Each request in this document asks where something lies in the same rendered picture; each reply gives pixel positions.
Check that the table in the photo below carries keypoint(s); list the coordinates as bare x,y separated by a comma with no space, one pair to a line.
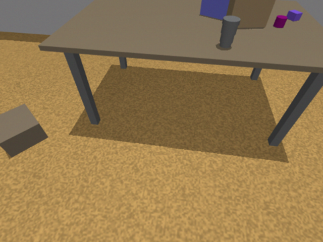
174,30

